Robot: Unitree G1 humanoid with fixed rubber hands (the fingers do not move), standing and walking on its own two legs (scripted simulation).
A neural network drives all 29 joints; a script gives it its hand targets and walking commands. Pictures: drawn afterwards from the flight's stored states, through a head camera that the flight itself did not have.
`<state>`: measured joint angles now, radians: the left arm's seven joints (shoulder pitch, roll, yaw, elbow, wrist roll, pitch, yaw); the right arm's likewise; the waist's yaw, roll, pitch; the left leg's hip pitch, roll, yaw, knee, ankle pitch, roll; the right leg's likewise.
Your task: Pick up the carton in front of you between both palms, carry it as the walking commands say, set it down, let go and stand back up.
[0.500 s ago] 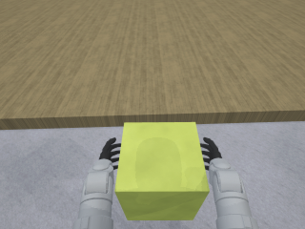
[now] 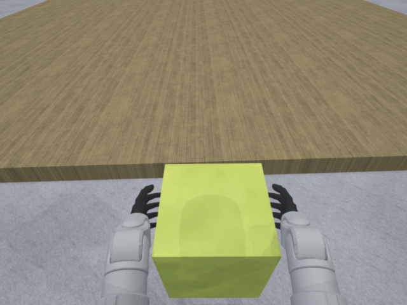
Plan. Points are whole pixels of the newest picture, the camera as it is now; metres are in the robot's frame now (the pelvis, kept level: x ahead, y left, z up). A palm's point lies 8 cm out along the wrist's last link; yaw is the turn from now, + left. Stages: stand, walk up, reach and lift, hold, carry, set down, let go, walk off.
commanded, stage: hold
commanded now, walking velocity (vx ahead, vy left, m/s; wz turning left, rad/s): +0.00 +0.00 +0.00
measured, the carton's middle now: (213, 233) +0.30 +0.00 -0.02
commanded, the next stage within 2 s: carry in 0.12 s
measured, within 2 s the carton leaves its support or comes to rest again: neither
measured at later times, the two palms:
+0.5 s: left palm (136, 184) +0.35 +0.16 +0.09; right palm (276, 183) +0.35 -0.13 +0.08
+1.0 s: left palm (137, 123) +0.61 +0.22 +0.07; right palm (237, 121) +0.61 -0.08 +0.07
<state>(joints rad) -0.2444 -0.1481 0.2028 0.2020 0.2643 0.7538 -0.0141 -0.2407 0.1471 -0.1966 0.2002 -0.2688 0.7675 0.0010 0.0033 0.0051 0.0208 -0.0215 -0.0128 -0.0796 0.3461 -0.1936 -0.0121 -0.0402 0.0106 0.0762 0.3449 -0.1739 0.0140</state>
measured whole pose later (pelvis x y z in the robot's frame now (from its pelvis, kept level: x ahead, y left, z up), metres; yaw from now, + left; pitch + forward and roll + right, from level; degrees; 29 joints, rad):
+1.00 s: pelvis +0.34 +0.06 -0.01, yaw +0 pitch +5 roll +0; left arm -0.19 -0.14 0.14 -0.32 0.10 1.25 0.09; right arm -0.19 0.14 -0.11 -0.29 -0.12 1.24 -0.09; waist -0.01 -0.02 -0.10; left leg -0.37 0.05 0.26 0.50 -0.23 0.07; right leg -0.44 -0.09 -0.09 1.14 -0.39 0.00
